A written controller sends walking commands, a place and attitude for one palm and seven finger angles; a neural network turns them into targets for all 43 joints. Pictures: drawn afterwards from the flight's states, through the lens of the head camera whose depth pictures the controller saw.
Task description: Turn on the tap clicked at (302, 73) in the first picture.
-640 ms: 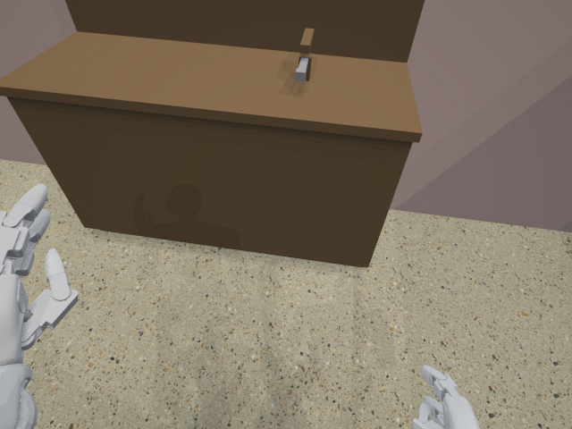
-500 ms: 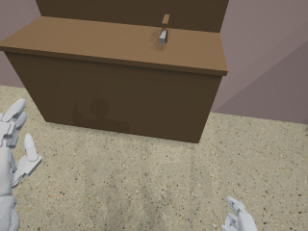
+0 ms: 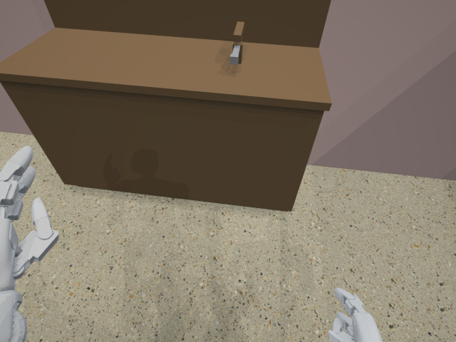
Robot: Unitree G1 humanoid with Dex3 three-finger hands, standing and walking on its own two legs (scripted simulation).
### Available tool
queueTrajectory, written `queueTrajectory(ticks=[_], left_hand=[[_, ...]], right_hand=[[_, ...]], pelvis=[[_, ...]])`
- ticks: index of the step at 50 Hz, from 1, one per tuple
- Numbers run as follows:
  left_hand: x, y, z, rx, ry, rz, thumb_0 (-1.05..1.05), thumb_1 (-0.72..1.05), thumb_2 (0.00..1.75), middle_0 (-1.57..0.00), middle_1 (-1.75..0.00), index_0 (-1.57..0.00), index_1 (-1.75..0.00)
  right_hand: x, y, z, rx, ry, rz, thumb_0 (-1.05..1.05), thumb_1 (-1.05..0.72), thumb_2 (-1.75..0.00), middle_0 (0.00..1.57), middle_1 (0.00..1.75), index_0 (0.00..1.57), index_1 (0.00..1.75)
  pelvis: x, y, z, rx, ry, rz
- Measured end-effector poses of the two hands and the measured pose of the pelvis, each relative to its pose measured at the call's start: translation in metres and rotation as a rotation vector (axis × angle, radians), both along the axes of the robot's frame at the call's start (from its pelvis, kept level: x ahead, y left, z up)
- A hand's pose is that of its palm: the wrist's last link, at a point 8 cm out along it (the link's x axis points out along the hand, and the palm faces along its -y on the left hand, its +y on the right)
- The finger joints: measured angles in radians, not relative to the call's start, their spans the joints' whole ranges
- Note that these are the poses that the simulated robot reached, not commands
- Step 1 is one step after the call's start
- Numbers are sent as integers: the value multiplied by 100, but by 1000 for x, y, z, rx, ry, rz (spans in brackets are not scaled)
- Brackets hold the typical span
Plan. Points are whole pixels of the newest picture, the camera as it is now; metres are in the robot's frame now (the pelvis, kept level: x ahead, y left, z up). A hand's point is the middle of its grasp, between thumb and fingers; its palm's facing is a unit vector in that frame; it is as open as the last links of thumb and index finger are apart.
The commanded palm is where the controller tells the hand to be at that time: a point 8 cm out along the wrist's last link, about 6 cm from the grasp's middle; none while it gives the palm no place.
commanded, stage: turn to face it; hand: left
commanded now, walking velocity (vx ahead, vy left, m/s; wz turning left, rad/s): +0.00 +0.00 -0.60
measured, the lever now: (234, 59) +1.00 +0.07 +0.04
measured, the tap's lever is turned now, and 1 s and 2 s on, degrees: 0 0 0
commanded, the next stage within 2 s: take the last steps up to it in 0.84 s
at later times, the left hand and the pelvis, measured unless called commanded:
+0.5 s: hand (102, 221) +0.23 +0.20 +0.16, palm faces +0.29 -0.86 -0.42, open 7.4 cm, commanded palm +0.18 +0.24 +0.18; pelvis -0.02 -0.01 -0.02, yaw -9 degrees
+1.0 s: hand (141, 217) +0.23 +0.14 +0.17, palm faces +0.10 -0.90 -0.43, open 7.4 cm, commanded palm +0.20 +0.20 +0.18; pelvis -0.05 -0.01 -0.01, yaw -20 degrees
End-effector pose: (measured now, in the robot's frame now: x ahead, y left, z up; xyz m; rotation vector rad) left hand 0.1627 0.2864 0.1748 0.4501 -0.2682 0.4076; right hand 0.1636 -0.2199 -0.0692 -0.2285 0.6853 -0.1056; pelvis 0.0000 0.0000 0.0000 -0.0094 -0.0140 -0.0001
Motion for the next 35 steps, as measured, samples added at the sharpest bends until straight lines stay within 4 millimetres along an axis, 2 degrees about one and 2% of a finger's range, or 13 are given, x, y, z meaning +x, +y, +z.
queueTrajectory(ticks=[8, 16, 23, 28, 35], left_hand=[[15, -19, -6, -11, -16, -50, 2, 89, 90, -21, -31, -21, -30], [26, -46, -2, 30, -37, -147, 2, 89, 90, -21, -31, -21, -30], [32, -46, 0, 65, -21, -178, 2, 89, 90, -21, -31, -22, -30], [35, -49, -4, 88, -4, -177, 2, 89, 90, -21, -31, -21, -30], [46, -92, -5, 60, -35, -244, 2, 89, 90, -21, -31, -21, -30]], right_hand=[[-9, -14, -5, 17, -20, -47, 1, -90, -90, 20, 30, 21, 30], [-36, -38, -20, 17, 21, -131, 1, -90, -90, 20, 30, 20, 30], [-68, -48, -30, 11, 95, -203, 1, -91, -90, 20, 30, 20, 30], [-78, -47, -40, 39, 79, -237, 1, -91, -90, 20, 29, 20, 30], [-87, -50, -55, 107, 50, -224, 1, -90, -90, 20, 30, 20, 30]], pelvis=[[-9, -7, -9, 18, 12, -65], [-15, -14, -19, 32, 23, -107], [-18, -10, -19, 45, 29, -143], [-20, -13, -25, 60, 14, -186], [-29, -27, -31, 47, -11, -239]])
